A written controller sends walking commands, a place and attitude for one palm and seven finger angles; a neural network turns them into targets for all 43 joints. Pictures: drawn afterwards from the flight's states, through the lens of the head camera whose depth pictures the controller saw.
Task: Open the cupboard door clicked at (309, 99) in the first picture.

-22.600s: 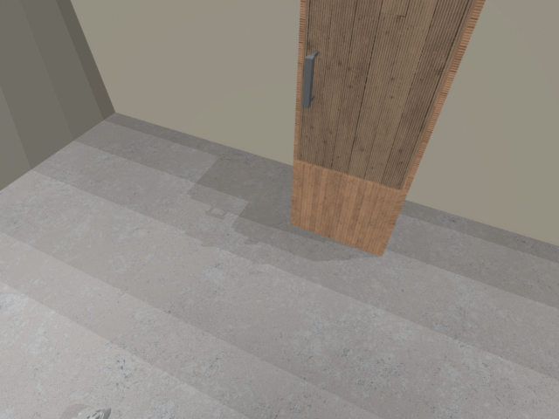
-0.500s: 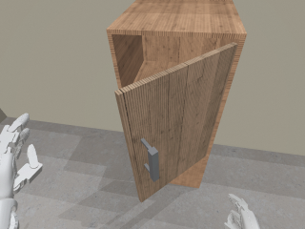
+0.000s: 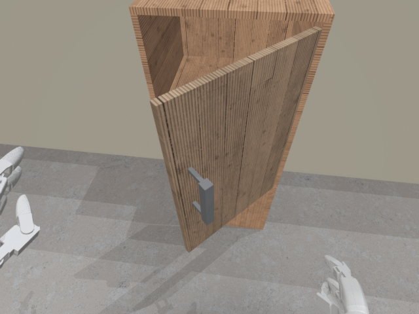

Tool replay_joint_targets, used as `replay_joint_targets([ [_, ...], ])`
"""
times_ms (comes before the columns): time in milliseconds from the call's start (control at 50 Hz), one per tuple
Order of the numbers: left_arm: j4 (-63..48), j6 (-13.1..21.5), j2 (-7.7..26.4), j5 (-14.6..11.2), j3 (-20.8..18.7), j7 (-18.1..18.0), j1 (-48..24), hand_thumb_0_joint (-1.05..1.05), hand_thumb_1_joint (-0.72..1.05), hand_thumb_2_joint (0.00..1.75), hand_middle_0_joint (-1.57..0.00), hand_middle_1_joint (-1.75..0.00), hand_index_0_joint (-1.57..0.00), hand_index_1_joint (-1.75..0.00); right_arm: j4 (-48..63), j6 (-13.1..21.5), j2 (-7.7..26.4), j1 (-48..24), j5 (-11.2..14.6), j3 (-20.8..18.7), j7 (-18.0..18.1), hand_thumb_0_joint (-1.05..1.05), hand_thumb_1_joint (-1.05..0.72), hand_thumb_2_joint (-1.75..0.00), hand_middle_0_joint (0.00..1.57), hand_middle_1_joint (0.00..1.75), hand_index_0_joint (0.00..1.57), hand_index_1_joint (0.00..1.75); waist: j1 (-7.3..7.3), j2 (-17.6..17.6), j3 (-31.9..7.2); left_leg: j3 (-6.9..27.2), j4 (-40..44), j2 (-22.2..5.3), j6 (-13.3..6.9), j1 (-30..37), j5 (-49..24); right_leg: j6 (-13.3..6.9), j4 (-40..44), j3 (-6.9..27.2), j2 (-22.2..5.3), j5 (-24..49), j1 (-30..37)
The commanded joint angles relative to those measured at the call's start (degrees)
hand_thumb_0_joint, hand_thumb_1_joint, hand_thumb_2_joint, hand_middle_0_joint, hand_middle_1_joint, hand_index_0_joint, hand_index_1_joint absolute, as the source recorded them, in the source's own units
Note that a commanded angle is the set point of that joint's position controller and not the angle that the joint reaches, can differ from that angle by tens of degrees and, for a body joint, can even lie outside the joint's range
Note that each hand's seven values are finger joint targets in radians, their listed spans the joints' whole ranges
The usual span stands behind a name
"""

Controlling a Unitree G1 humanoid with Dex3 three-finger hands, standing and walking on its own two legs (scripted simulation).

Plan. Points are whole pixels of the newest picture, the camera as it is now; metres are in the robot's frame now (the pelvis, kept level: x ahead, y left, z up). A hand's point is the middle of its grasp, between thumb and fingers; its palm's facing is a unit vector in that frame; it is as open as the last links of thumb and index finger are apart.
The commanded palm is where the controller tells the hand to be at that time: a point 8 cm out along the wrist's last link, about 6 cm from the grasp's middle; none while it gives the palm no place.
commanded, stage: step back with the hand held close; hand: left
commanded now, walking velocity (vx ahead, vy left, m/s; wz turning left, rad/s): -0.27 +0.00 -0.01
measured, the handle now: (200, 197) +0.36 +0.05 -0.01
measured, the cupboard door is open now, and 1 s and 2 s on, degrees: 46 46 46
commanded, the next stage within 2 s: stop stepping back and stand still in 0.96 s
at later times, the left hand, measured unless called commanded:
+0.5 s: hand out of the picture +0.13 +0.28 +0.15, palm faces +0.45 -0.77 -0.45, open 7.4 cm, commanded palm +0.07 +0.32 +0.18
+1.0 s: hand out of the picture +0.04 +0.23 +0.16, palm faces +0.26 -0.78 -0.57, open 7.4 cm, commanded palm -0.01 +0.27 +0.18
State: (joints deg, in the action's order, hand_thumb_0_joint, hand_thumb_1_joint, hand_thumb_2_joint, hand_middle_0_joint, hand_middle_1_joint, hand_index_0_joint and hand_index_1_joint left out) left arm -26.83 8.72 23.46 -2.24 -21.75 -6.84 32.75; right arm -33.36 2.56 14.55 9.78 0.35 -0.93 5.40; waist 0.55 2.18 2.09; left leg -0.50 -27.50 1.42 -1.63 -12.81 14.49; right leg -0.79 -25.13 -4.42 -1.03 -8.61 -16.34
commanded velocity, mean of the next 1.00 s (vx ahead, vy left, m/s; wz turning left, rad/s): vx -0.35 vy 0.00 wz -0.02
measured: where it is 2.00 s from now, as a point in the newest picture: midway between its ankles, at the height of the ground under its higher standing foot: outside the picture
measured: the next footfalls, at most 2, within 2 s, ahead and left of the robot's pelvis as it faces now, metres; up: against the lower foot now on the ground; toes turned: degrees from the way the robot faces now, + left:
right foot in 0.84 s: -0.25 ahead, -0.10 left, +0.00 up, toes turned +1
left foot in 1.06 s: -0.12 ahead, +0.07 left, +0.00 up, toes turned +0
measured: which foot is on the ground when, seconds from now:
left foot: down 0.00-0.88, up 0.90-1.00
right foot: down 0.00-0.50, up 0.52-0.82, down 0.84-1.00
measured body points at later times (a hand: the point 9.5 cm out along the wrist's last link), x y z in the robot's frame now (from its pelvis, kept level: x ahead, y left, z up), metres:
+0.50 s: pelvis -0.06 +0.02 -0.02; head -0.05 +0.04 +0.43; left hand +0.10 +0.32 +0.18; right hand +0.12 -0.22 -0.09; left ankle +0.00 +0.10 -0.74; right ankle +0.05 -0.11 -0.74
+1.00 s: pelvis -0.17 -0.02 +0.00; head -0.13 +0.00 +0.45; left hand +0.02 +0.27 +0.19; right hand +0.02 -0.25 -0.07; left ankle -0.12 +0.08 -0.71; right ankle -0.24 -0.11 -0.74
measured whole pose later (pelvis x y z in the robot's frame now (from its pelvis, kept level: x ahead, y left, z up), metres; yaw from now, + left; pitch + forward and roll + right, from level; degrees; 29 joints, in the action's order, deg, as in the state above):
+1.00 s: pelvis -0.17 -0.02 +0.00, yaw -3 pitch +4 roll +1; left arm -34.0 11.0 29.7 -3.0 -26.3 -5.7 36.4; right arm -34.3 2.9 10.9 7.0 0.4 1.6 3.3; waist 1.2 -3.6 0.0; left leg -2.5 -43.7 1.2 0.6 -29.8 19.7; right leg -2.6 -25.3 1.6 2.4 -19.0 -10.0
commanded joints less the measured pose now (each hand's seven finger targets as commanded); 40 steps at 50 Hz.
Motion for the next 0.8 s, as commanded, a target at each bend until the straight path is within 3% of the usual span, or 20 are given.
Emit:
replay_joint_targets([
  [0,-11.84,4.13,10.66,0.24,-9.45,-2.40,-2.00,0.00,0.90,0.90,-0.20,-0.30,-0.20,-0.30,9.20,2.96,5.41,-5.39,-0.06,-1.96,0.67,0.00,-0.90,-0.90,0.20,0.30,0.20,0.30,0.15,-1.47,-8.69,4.51,3.24,-4.33,0.04,-5.42,-9.21,-0.70,1.97,6.89,-4.97,6.48,7.19],
  [60,-12.43,4.56,10.29,0.59,-8.99,-2.66,-2.15,0.00,0.90,0.90,-0.20,-0.30,-0.20,-0.30,9.45,3.21,5.87,-4.84,0.03,-2.03,0.50,0.00,-0.90,-0.90,0.20,0.30,0.20,0.30,-0.11,-2.10,-7.29,5.17,3.62,-4.35,-0.85,-8.28,-0.74,-0.56,2.86,7.60,-4.85,-0.90,5.22],
  [120,-13.76,5.32,10.44,1.26,-9.54,-2.95,-2.51,0.00,0.90,0.90,-0.20,-0.30,-0.20,-0.30,10.00,3.78,6.28,-4.81,-0.21,-1.87,0.53,0.00,-0.90,-0.90,0.20,0.30,0.20,0.30,0.00,1.27,-5.83,7.72,8.14,-6.30,-2.17,-15.25,8.03,0.35,-0.68,6.60,-2.95,-4.39,8.33],
  [180,-13.88,5.94,10.66,2.51,-10.71,-3.04,-4.11,0.00,0.90,0.90,-0.20,-0.30,-0.20,-0.30,10.79,4.21,6.79,-5.13,-0.43,-1.90,0.59,0.00,-0.90,-0.90,0.20,0.30,0.20,0.30,0.47,5.01,-4.61,11.13,13.44,-9.22,-4.51,-27.42,18.24,1.32,-8.84,5.87,-0.23,-2.22,17.11],
  [240,-13.40,6.46,10.13,3.41,-11.16,-2.82,-4.72,0.00,0.90,0.90,-0.20,-0.30,-0.20,-0.30,11.35,4.67,6.64,-4.15,-0.49,-2.20,0.25,0.00,-0.90,-0.90,0.20,0.30,0.20,0.30,0.32,5.00,-4.44,11.30,12.20,-9.80,-5.66,-33.26,22.23,1.48,-13.42,7.48,0.80,1.74,20.86],
  [280,-14.06,6.84,10.69,3.16,-11.42,-2.62,-4.76,0.00,0.90,0.90,-0.20,-0.30,-0.20,-0.30,11.08,4.80,6.31,-3.12,-0.47,-2.38,-0.10,0.00,-0.90,-0.90,0.20,0.30,0.20,0.30,-0.25,0.30,-4.99,9.08,5.89,-6.64,-4.50,-29.35,19.29,0.19,-8.29,11.40,-1.63,2.27,16.26],
  [320,-15.10,6.88,10.47,2.50,-10.56,-2.47,-5.75,0.00,0.90,0.90,-0.20,-0.30,-0.20,-0.30,10.55,4.96,6.11,-2.02,-0.50,-2.51,-0.57,0.00,-0.90,-0.90,0.20,0.30,0.20,0.30,-0.87,-5.39,-5.10,6.16,-2.57,-3.28,-2.50,-21.41,17.45,-2.18,0.47,17.06,-5.98,-6.78,6.25],
  [360,-15.24,6.99,10.63,1.51,-9.84,-3.04,-5.71,0.00,0.90,0.90,-0.20,-0.30,-0.20,-0.30,8.92,4.87,5.08,-1.70,-0.56,-2.15,-0.86,0.00,-0.90,-0.90,0.20,0.30,0.20,0.30,-1.12,-9.00,-5.82,2.87,-11.46,-1.15,-0.34,-9.45,10.83,-4.52,7.67,18.85,-10.78,-14.99,-6.11],
  [380,-16.16,7.07,10.63,1.25,-9.46,-3.33,-6.03,0.00,0.90,0.90,-0.20,-0.30,-0.20,-0.30,8.19,4.85,5.03,-2.10,-0.51,-2.08,-0.75,0.00,-0.90,-0.90,0.20,0.30,0.20,0.30,-1.34,-7.51,-6.51,2.52,-12.61,-1.05,0.03,-5.29,8.59,-5.10,7.93,17.44,-11.46,-14.00,-9.28],
  [420,-16.98,7.10,11.11,0.93,-10.01,-3.74,-5.09,0.00,0.90,0.90,-0.20,-0.30,-0.20,-0.30,8.21,4.75,5.23,-2.71,-0.53,-1.79,-0.34,0.00,-0.90,-0.90,0.20,0.30,0.20,0.30,-1.24,-2.89,-5.80,4.50,-5.66,-2.45,-0.34,-4.74,10.06,-2.99,4.49,12.58,-8.14,-14.48,-10.44],
  [440,-17.87,7.53,11.62,1.04,-10.82,-3.82,-4.69,0.00,0.90,0.90,-0.20,-0.30,-0.20,-0.30,8.61,4.93,5.85,-3.47,-0.58,-1.82,0.02,0.00,-0.90,-0.90,0.20,0.30,0.20,0.30,-0.93,2.24,-4.75,8.24,0.96,-4.90,-1.40,-9.45,14.70,-1.41,0.51,10.50,-4.94,-15.83,-7.80],
  [460,-17.98,7.89,11.71,1.65,-12.00,-3.86,-4.43,0.00,0.90,0.90,-0.20,-0.30,-0.20,-0.30,9.32,5.21,6.35,-4.29,-0.85,-1.78,0.32,0.00,-0.90,-0.90,0.20,0.30,0.20,0.30,-0.68,8.19,-3.75,13.71,10.54,-9.50,-3.54,-20.61,22.05,0.63,-8.49,7.83,-0.26,-14.48,1.41],
  [480,-18.13,8.44,11.55,2.84,-12.97,-3.74,-5.18,0.00,0.90,0.90,-0.20,-0.30,-0.20,-0.30,9.65,5.67,7.10,-5.51,-0.96,-2.12,0.71,0.00,-0.90,-0.90,0.20,0.30,0.20,0.30,-0.11,15.90,-4.03,21.72,20.22,-15.77,-6.51,-33.24,30.61,2.05,-22.92,4.78,4.48,-7.94,13.94],
  [500,-18.12,8.32,11.84,3.09,-13.58,-3.59,-5.79,0.00,0.90,0.90,-0.20,-0.30,-0.20,-0.30,9.32,6.02,5.70,-4.00,-1.58,-2.54,0.52,0.00,-0.90,-0.90,0.20,0.30,0.20,0.30,-0.04,12.78,-5.63,24.37,21.31,-17.94,-7.56,-31.12,24.62,1.97,-30.01,5.69,5.51,-8.49,13.60],
  [520,-18.29,8.16,11.77,2.89,-12.98,-3.37,-6.46,0.00,0.90,0.90,-0.20,-0.30,-0.20,-0.30,8.97,6.45,4.95,-3.77,-1.71,-2.93,0.17,0.00,-0.90,-0.90,0.20,0.30,0.20,0.30,-0.17,7.24,-6.49,22.79,17.45,-18.05,-8.05,-23.89,13.74,1.55,-30.96,7.10,4.96,-11.88,8.23],
  [540,-17.24,8.27,11.29,2.56,-12.89,-3.25,-5.44,0.00,0.90,0.90,-0.20,-0.30,-0.20,-0.30,8.49,7.06,4.81,-3.68,-1.78,-3.12,-0.23,0.00,-0.90,-0.90,0.20,0.30,0.20,0.30,0.07,5.04,-7.22,20.83,14.26,-17.73,-8.26,-17.85,5.05,1.31,-28.92,7.62,4.50,-15.54,4.45],
  [600,-14.09,7.49,7.73,1.04,-8.52,-2.84,-1.51,0.00,0.90,0.90,-0.20,-0.30,-0.20,-0.30,5.91,8.17,4.42,-2.87,-1.87,-2.39,-1.28,0.00,-0.90,-0.90,0.20,0.30,0.20,0.30,-0.20,7.26,-8.06,16.09,10.25,-15.98,-6.58,-1.61,-16.24,0.96,-16.64,5.80,3.69,-18.68,-2.88],
  [680,-16.45,5.95,8.83,0.48,-6.70,-1.96,-4.93,0.00,0.90,0.90,-0.20,-0.30,-0.20,-0.30,3.65,8.32,5.41,-3.49,-2.33,-2.24,-2.29,0.00,-0.90,-0.90,0.20,0.30,0.20,0.30,0.20,10.90,-13.39,13.58,8.56,-15.00,-5.19,10.83,-35.02,0.83,-8.08,5.47,4.17,-14.43,-2.42],
  [720,-17.53,5.51,10.41,-0.38,-8.02,-1.51,-4.67,0.00,0.90,0.90,-0.20,-0.30,-0.20,-0.30,4.02,8.05,5.37,-4.42,-2.24,-2.21,-2.67,0.00,-0.90,-0.90,0.20,0.30,0.20,0.30,0.74,9.60,-17.22,12.47,8.44,-14.90,-4.93,14.15,-37.66,0.88,-6.53,5.18,4.55,-14.52,-1.07],
  [780,-18.18,5.22,13.02,-1.51,-11.48,-0.79,0.02,0.00,0.90,0.90,-0.20,-0.30,-0.20,-0.30,5.60,6.69,5.13,-5.97,-2.00,-2.11,-3.10,0.00,-0.90,-0.90,0.20,0.30,0.20,0.30,1.63,8.18,-18.97,9.18,8.37,-13.18,-3.64,12.17,-32.17,0.34,-0.95,4.31,4.02,-10.74,2.55],
])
